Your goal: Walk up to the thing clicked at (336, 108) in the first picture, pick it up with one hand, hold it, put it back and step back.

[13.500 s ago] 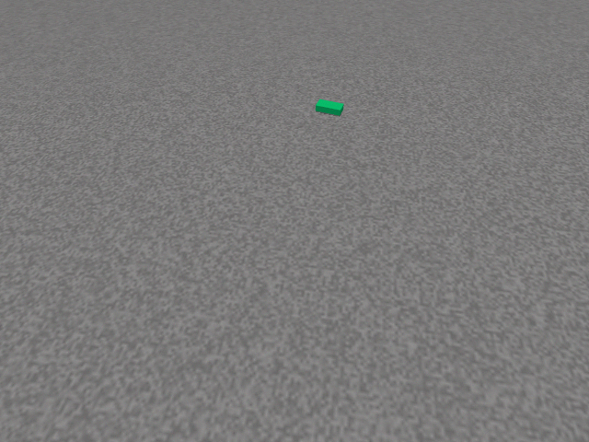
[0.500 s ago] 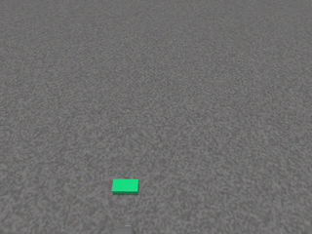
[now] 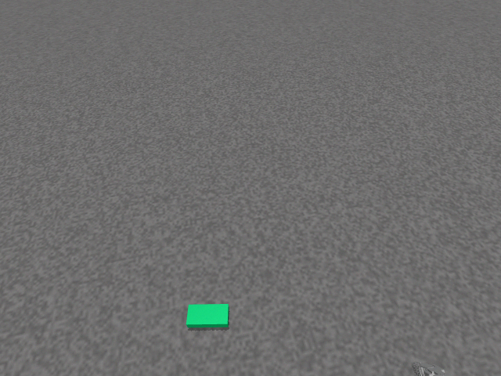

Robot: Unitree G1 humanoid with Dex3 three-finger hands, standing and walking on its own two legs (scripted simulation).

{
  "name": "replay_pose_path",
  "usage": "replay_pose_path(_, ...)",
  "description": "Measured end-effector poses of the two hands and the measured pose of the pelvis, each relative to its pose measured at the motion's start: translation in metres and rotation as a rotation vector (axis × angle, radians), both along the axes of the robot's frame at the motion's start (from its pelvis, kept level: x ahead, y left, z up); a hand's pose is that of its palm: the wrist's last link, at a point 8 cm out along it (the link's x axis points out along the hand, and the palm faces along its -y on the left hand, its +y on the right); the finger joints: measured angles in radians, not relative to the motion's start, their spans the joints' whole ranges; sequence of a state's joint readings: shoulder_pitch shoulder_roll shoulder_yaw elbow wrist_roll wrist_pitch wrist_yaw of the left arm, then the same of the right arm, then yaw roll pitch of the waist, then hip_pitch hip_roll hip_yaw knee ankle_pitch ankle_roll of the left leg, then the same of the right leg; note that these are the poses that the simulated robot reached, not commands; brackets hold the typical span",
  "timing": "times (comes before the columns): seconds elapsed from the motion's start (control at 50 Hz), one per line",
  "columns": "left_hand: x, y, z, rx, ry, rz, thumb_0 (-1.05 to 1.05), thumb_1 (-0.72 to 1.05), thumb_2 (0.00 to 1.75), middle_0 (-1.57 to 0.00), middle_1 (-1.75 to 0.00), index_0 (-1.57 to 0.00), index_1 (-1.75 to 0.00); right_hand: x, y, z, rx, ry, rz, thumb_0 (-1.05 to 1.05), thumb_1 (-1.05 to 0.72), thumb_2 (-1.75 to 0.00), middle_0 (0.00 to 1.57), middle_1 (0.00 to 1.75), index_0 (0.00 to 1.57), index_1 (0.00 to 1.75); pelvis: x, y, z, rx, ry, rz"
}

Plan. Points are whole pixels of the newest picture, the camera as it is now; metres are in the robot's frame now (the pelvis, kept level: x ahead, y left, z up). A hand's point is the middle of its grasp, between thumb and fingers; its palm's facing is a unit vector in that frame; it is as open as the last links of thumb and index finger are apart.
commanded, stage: walk up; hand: left
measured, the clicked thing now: (208, 315) +0.46 +0.21 -0.76
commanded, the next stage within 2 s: none
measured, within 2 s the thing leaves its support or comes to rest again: neither
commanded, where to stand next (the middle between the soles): +0.08 -0.02 m, yaw +1 degrees
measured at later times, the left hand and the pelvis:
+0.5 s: hand out of the picture +0.08 +0.26 -0.16, palm faces -0.01 -0.95 -0.31, open 7.4 cm; pelvis +0.00 +0.01 +0.01, yaw +0 degrees
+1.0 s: hand out of the picture +0.06 +0.26 -0.15, palm faces +0.01 -0.92 -0.38, open 7.4 cm; pelvis +0.06 -0.01 +0.00, yaw +0 degrees
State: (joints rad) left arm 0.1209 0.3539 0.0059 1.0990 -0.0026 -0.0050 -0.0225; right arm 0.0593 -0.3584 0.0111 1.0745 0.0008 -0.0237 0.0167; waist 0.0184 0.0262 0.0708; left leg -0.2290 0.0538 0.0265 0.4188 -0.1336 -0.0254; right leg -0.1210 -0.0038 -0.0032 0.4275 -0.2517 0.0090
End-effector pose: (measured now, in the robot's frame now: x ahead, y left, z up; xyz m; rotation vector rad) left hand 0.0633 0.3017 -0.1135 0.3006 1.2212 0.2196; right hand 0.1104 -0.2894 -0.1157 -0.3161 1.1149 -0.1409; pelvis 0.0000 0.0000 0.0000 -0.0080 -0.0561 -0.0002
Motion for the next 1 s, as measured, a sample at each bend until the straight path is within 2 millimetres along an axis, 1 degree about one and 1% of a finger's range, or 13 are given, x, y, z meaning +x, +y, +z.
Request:
replay_pose_path(0.1,0.01,-0.001,0.002,-0.007,-0.012,-0.007,0.0,0.91,0.9,-0.21,-0.3,-0.2,-0.3,-0.017,-0.004,0.001,-0.011,0.048,-0.03,0.0,-0.91,-0.9,0.21,0.3,0.2,0.3,0.001,0.0,0.003,-0.003,-0.001,-0.001)
replay_pose_path(0.24,0.02,-0.002,-0.001,-0.023,-0.011,-0.019,0.0,0.91,0.9,-0.2,-0.3,-0.2,-0.3,-0.041,-0.008,0.004,-0.033,0.104,-0.066,0.01,-0.91,-0.9,0.2,0.3,0.2,0.3,0.002,0.003,0.005,-0.004,0.004,-0.004)
replay_pose_path(0.32,0.021,-0.002,-0.003,-0.031,-0.004,-0.021,0.0,0.91,0.9,-0.2,-0.3,-0.2,-0.3,-0.049,-0.008,0.005,-0.04,0.124,-0.079,0.01,-0.91,-0.9,0.2,0.3,0.2,0.3,0.002,0.004,0.006,-0.003,0.009,-0.002)
replay_pose_path(0.4,0.019,-0.002,-0.005,-0.034,0.009,-0.019,0.0,0.91,0.9,-0.2,-0.3,-0.2,-0.3,-0.052,-0.007,0.005,-0.04,0.135,-0.083,0.01,-0.91,-0.9,0.2,0.3,0.2,0.3,0.003,0.005,0.006,-0.003,0.013,0.001)
replay_pose_path(0.52,0.012,0.0,-0.006,-0.033,0.033,-0.008,0.0,0.91,0.9,-0.2,-0.3,-0.2,-0.3,-0.047,-0.003,0.003,-0.032,0.134,-0.076,0.01,-0.91,-0.9,0.2,0.3,0.2,0.3,0.005,0.006,0.006,-0.004,0.02,0.004)
replay_pose_path(0.68,0.006,0.001,-0.004,-0.028,0.044,0.011,0.0,0.91,0.9,-0.2,-0.3,-0.2,-0.3,-0.029,0.001,0.003,-0.019,0.105,-0.057,0.0,-0.91,-0.9,0.2,0.3,0.2,0.3,0.009,0.005,0.006,-0.002,0.021,0.009)
replay_pose_path(0.72,0.005,0.002,-0.002,-0.028,0.038,0.005,0.0,0.91,0.9,-0.2,-0.3,-0.2,-0.3,-0.025,0.0,0.005,-0.013,0.089,-0.05,0.0,-0.9,-0.9,0.21,0.3,0.2,0.3,0.013,0.005,0.007,0.006,0.023,0.007)
replay_pose_path(0.78,0.005,0.004,-0.001,-0.012,0.038,-0.005,0.0,0.91,0.9,-0.2,-0.3,-0.2,-0.3,-0.024,-0.009,0.005,-0.017,0.073,-0.05,0.0,-0.9,-0.9,0.21,0.3,0.2,0.3,0.019,0.001,0.005,0.016,0.033,-0.004)
replay_pose_path(0.84,0.005,0.005,-0.004,0.016,0.043,-0.017,0.0,0.91,0.9,-0.2,-0.3,-0.2,-0.3,-0.025,-0.025,-0.001,-0.03,0.071,-0.067,0.0,-0.9,-0.9,0.21,0.3,0.21,0.3,0.024,-0.007,-0.004,0.018,0.023,-0.014)
replay_pose_path(0.9,0.001,0.0,-0.002,0.029,0.039,0.002,0.0,0.91,0.9,-0.2,-0.3,-0.2,-0.3,-0.023,-0.039,-0.003,-0.042,0.108,-0.08,0.0,-0.9,-0.9,0.21,0.3,0.2,0.3,0.038,-0.015,-0.005,0.008,0.02,-0.005)
replay_pose_path(0.94,-0.003,-0.002,0.003,0.032,0.048,0.021,0.0,0.91,0.9,-0.2,-0.3,-0.2,-0.3,-0.015,-0.044,-0.001,-0.052,0.127,-0.072,0.01,-0.9,-0.9,0.21,0.3,0.2,0.3,0.048,-0.015,-0.003,0.006,0.02,-0.006)
replay_pose_path(1.0,-0.007,-0.001,0.007,0.041,0.086,0.042,0.0,0.91,0.9,-0.21,-0.3,-0.2,-0.3,0.003,-0.047,0.002,-0.061,0.132,-0.05,0.01,-0.91,-0.9,0.2,0.3,0.2,0.3,0.063,-0.013,0.0,-0.005,0.02,0.003)
